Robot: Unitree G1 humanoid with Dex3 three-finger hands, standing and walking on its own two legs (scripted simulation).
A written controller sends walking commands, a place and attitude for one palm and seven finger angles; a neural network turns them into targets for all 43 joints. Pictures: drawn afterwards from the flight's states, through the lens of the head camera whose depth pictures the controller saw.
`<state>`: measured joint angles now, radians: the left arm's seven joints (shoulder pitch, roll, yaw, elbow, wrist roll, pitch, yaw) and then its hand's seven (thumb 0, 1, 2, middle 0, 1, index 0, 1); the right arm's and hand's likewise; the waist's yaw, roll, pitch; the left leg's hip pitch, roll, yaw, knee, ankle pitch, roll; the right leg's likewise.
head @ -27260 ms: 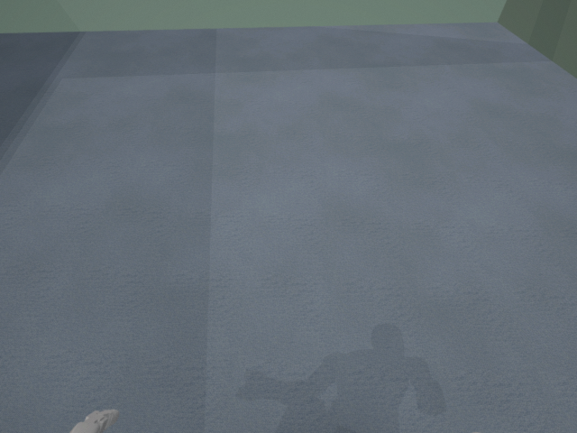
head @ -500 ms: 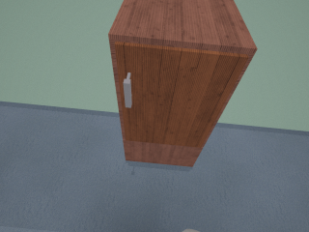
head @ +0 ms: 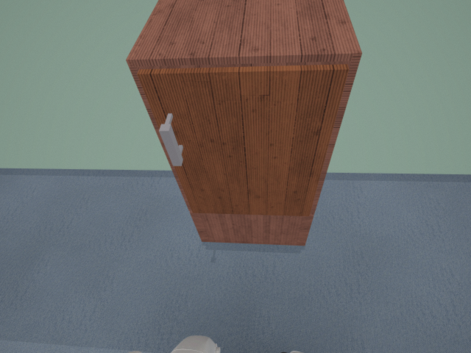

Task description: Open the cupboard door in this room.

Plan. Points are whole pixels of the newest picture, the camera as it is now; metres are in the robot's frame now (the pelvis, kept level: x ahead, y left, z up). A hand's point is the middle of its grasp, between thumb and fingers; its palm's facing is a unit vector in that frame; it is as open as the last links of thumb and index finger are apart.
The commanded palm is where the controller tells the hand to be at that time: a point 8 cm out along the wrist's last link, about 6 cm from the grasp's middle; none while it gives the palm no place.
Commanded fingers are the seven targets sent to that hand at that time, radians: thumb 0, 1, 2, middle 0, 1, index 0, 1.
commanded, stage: come to a stop and stand still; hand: left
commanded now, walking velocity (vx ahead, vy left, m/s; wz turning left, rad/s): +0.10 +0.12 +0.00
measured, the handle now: (173, 140) +0.58 +0.20 -0.03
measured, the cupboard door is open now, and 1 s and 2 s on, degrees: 0 0 0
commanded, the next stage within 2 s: none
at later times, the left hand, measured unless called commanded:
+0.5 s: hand out of the picture -0.04 +0.24 -0.18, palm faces +0.04 -0.99 -0.15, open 7.3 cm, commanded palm none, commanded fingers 0.00 0.90 0.90 -0.20 -0.30 -0.20 -0.30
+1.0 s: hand out of the picture +0.06 +0.17 -0.17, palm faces +0.04 -0.98 -0.19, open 7.2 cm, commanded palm none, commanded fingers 0.00 0.90 0.90 -0.20 -0.30 -0.20 -0.30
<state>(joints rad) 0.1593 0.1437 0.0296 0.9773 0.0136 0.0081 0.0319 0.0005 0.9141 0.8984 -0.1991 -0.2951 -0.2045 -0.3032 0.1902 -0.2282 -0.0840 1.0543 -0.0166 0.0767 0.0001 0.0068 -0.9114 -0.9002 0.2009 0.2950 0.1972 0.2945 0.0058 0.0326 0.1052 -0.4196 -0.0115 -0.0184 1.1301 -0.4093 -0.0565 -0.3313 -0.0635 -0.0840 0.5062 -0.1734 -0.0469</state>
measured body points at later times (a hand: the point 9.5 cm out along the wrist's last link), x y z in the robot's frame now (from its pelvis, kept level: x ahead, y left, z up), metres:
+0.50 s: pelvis -0.03 +0.06 +0.01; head -0.03 +0.09 +0.46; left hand -0.04 +0.29 -0.16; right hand -0.06 -0.16 -0.14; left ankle -0.08 +0.15 -0.74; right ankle -0.04 -0.08 -0.68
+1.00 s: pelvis -0.01 +0.00 +0.00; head +0.01 +0.00 +0.45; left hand +0.06 +0.22 -0.16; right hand -0.03 -0.21 -0.16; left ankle -0.08 +0.15 -0.74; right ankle -0.02 -0.09 -0.74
